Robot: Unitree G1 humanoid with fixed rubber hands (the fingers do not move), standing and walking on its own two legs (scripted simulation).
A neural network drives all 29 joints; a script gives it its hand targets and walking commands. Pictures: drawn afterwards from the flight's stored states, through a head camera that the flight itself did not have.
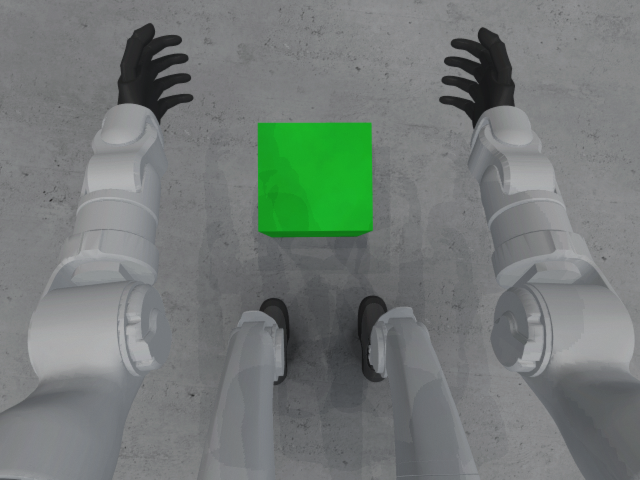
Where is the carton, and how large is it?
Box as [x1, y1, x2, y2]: [258, 123, 372, 236]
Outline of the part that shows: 258,123 258,231 270,236 356,236 372,230 371,123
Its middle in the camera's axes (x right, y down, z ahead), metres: -0.01 -0.12 +0.84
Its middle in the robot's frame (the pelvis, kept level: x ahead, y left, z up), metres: +0.49 +0.01 -0.51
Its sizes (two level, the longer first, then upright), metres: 0.210 0.200 0.250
